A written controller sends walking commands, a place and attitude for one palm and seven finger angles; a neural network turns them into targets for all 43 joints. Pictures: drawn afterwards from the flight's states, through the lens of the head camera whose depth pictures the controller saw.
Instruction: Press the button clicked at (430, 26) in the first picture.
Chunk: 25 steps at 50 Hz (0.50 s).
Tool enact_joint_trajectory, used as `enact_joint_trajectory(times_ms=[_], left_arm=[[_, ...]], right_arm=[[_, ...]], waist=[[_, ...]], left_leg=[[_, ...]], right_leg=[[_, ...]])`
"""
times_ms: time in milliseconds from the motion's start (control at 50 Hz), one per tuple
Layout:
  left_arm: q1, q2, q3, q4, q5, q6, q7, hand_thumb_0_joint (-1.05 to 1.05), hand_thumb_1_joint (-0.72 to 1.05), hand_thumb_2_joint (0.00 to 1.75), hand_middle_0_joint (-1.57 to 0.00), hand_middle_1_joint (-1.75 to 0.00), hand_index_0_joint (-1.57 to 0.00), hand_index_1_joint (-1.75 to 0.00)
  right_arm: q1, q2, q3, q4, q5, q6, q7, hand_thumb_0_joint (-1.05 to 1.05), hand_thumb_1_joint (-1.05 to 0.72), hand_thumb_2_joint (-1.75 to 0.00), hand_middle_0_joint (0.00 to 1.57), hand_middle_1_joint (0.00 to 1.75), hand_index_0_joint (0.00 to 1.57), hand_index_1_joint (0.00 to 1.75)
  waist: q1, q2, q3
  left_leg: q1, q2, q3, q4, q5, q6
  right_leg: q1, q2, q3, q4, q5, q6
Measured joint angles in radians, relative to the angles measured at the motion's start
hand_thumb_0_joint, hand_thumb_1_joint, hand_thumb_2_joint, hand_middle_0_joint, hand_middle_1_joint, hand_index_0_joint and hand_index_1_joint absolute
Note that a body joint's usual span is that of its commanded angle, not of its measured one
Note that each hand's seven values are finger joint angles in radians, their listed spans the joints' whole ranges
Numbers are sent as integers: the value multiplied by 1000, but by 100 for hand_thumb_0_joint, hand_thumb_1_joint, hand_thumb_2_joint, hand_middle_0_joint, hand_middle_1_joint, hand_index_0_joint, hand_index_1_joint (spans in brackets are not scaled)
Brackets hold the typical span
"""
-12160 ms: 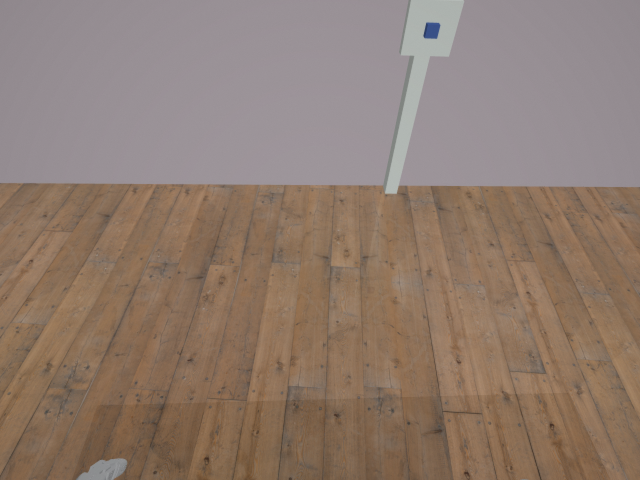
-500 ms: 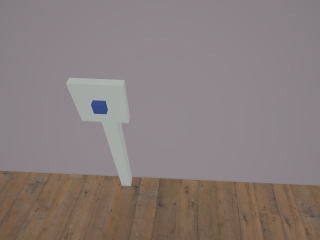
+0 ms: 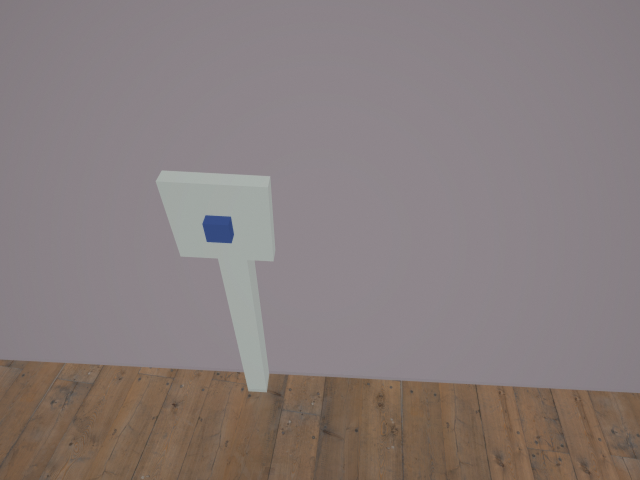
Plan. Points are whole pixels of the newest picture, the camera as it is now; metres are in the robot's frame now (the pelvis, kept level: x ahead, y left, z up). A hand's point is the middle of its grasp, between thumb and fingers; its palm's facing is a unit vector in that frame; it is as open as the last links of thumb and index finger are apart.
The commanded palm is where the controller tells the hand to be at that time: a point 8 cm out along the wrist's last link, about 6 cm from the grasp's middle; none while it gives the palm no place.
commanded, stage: look again from close up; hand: left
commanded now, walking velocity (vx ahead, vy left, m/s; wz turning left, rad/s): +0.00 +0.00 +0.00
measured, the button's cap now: (219, 228) +0.51 +0.21 +0.00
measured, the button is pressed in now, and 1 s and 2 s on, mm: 0 0 0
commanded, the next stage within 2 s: shuffle to correct the standing spot in 0.18 s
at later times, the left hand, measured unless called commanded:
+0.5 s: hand out of the picture +0.01 +0.23 -0.17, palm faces -0.02 -0.96 -0.26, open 7.4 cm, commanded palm none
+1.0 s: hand out of the picture +0.02 +0.19 -0.18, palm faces +0.01 -0.98 -0.22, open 7.4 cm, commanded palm none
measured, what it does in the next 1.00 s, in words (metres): stands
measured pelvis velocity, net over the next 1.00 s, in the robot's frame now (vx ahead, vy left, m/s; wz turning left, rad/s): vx -0.02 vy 0.00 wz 0.00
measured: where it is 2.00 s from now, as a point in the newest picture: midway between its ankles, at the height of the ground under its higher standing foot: outside the picture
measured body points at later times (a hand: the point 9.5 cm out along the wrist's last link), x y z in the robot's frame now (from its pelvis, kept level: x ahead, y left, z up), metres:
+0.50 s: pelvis -0.01 +0.01 +0.00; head -0.02 +0.01 +0.45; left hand +0.01 +0.28 -0.15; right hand +0.04 -0.25 -0.14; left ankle +0.00 +0.11 -0.74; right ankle -0.02 -0.12 -0.74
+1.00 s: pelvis -0.02 +0.00 -0.01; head -0.01 +0.01 +0.44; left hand +0.02 +0.24 -0.16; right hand +0.04 -0.24 -0.15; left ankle +0.00 +0.10 -0.74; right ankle -0.02 -0.12 -0.74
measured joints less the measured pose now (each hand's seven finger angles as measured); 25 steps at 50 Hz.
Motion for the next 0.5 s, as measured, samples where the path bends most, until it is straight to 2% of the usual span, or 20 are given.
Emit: enact_joint_trajectory(times_ms=[140, 300, 380, 500], left_arm=[[-60, 54, -4, -17, 1, 7, -13, 0, 91, 90, -20, -30, -20, -30], [-66, 75, -16, -1, 3, 15, -24, 0, 91, 90, -20, -30, -20, -30], [-35, 58, -23, 21, 3, 24, -17, 0, 91, 90, -20, -30, -20, -30], [62, -7, -38, 60, 9, 35, -25, 0, 91, 90, -19, -30, -19, -30]], right_arm=[[-62, -45, 10, -19, -4, -2, 16, 0, -91, -90, 21, 30, 20, 30], [-72, -68, 23, -5, -3, 4, 30, 0, -90, -90, 21, 30, 21, 30], [-54, -52, 29, 16, -6, 18, 31, 0, -91, -90, 21, 30, 21, 30], [21, 9, 38, 54, -6, 41, 38, 0, -91, -90, 21, 30, 20, 30]], waist=[[5, 0, 3], [6, 6, 16], [4, 4, 10], [4, -1, -7]], left_leg=[[10, -19, 6, -47, 39, 16], [15, -35, 6, -98, 81, 26], [15, -38, 7, -107, 85, 24], [19, -32, 14, -73, 45, 18]], right_leg=[[8, -18, 5, -40, 36, 17], [7, -33, 4, -76, 69, 28], [2, -36, 6, -74, 68, 29], [-5, -32, 12, -24, 21, 16]])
